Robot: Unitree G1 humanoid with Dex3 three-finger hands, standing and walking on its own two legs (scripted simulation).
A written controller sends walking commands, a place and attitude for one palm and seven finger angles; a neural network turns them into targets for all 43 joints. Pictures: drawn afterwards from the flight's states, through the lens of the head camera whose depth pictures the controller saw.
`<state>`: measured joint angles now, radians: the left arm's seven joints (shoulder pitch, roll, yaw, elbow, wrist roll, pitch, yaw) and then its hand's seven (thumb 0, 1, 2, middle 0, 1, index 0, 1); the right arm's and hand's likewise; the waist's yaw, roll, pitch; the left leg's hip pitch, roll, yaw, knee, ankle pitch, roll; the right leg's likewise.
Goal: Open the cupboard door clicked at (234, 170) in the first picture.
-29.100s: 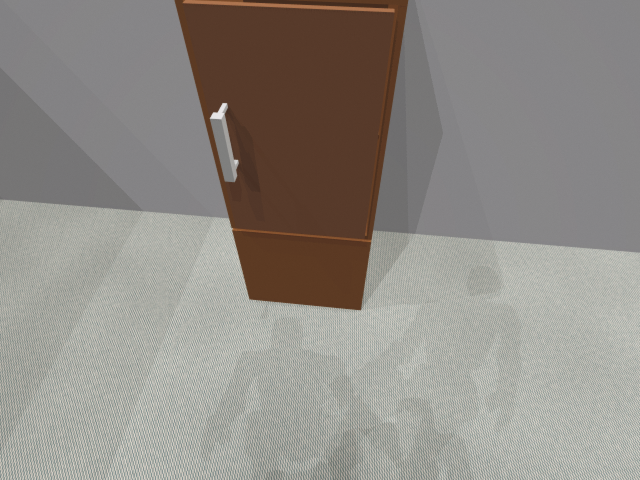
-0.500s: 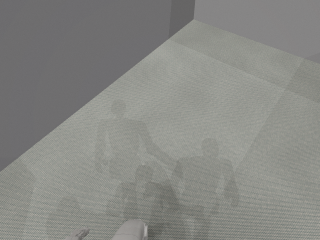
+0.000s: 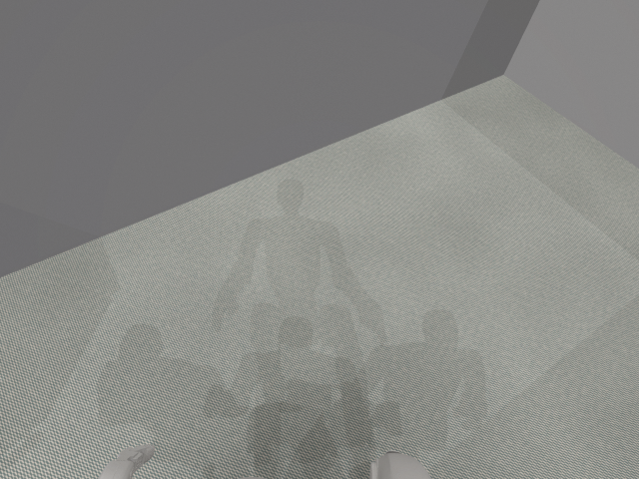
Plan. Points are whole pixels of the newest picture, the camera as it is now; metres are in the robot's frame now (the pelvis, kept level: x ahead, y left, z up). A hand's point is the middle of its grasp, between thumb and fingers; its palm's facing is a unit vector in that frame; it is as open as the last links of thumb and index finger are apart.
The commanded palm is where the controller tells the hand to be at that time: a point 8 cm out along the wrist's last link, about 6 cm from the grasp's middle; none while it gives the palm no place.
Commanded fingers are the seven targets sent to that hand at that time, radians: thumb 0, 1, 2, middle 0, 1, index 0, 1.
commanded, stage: turn to face it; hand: left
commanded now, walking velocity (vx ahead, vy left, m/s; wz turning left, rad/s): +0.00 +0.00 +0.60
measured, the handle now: out of the picture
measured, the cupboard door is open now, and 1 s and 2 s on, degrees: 47 47 47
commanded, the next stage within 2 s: none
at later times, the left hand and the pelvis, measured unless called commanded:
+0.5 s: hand out of the picture +0.01 +0.17 -0.18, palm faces +0.35 -0.91 -0.23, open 7.3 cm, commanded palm none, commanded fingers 0.00 0.90 0.90 -0.20 -0.30 -0.20 -0.30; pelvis +0.03 -0.04 -0.01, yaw +20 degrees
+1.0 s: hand out of the picture +0.07 +0.20 -0.16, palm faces +0.55 -0.79 -0.26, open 7.4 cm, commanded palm none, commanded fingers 0.00 0.90 0.90 -0.20 -0.30 -0.20 -0.30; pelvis +0.07 -0.04 +0.00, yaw +35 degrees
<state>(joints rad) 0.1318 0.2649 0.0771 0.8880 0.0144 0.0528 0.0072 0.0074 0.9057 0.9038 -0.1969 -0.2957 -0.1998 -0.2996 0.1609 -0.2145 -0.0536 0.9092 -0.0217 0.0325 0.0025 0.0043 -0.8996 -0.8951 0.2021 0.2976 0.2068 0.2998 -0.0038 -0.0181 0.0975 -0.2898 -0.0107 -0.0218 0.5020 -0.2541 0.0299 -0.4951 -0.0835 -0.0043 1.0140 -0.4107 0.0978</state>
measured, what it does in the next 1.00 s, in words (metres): steps on the spot, turning left: right foot, then left foot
